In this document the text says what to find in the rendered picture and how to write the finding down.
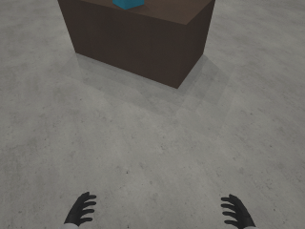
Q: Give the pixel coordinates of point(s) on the robot right hand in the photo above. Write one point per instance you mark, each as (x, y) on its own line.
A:
(241, 214)

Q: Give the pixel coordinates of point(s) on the robot left hand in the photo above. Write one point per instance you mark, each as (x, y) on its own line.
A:
(76, 212)

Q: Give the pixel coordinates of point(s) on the pedestal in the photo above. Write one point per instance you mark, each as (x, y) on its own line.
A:
(160, 40)

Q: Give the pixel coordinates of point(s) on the carton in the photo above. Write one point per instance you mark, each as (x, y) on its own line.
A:
(128, 4)

